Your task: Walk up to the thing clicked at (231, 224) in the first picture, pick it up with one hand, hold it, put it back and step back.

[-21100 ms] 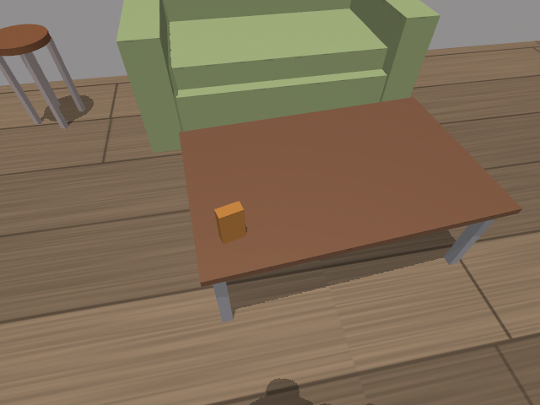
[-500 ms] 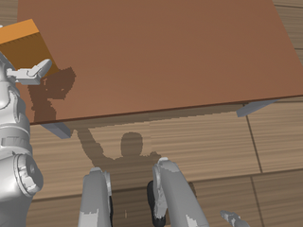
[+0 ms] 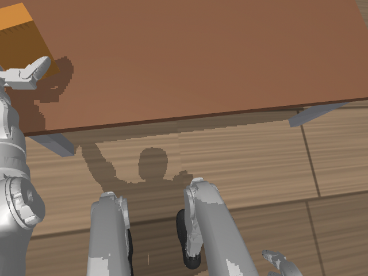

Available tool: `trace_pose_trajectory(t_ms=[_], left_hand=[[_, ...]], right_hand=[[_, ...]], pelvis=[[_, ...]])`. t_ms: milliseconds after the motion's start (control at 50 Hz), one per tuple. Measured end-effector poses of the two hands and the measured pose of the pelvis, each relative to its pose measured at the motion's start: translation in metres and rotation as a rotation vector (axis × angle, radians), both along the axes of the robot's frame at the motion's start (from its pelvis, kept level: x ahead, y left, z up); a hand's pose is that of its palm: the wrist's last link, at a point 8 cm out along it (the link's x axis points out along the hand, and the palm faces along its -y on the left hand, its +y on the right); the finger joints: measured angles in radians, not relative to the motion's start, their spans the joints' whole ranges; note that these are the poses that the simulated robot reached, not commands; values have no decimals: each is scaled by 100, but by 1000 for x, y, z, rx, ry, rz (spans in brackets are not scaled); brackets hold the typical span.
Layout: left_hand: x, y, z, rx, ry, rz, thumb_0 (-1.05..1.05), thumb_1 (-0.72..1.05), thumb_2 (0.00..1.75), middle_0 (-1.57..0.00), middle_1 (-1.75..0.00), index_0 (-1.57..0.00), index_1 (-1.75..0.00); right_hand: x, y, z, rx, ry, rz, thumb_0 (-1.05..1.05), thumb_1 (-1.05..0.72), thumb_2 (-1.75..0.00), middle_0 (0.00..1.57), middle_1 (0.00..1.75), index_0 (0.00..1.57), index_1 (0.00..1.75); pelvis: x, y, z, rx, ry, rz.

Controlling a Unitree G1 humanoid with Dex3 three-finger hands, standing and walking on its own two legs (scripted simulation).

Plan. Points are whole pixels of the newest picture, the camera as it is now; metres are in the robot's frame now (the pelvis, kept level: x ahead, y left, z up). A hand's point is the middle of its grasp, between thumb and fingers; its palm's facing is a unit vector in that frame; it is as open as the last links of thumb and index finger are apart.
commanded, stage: lower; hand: left
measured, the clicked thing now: (21, 49) +0.54 +0.24 +0.01
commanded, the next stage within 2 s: loosen in 0.84 s
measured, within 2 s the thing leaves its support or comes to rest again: rests again in 0.78 s
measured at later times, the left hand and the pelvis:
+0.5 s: hand (27, 62) +0.55 +0.25 -0.03, palm faces +0.24 -0.97 -0.03, open 8.4 cm; pelvis -0.01 +0.00 -0.04, yaw +0 degrees
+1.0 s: hand (33, 62) +0.56 +0.24 -0.05, palm faces +0.24 -0.97 -0.04, open 8.4 cm; pelvis -0.01 +0.00 -0.06, yaw +0 degrees
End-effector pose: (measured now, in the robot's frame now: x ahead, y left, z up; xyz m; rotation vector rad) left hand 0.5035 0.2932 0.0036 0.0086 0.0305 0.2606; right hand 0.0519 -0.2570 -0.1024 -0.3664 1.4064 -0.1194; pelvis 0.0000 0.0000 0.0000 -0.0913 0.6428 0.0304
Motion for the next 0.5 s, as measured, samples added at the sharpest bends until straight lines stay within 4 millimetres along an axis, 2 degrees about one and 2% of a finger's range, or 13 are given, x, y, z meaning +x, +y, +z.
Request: trace_pose_trajectory(t_ms=[500], left_hand=[[11,1,-34,14,14,-18,1,-28,101,-90,-120,-89,-118]], right_hand=[[-20,-3,-31,-21,43,-11,0,-91,-90,21,30,21,30]], pelvis=[[-8,1,-36,-4,13,-2]])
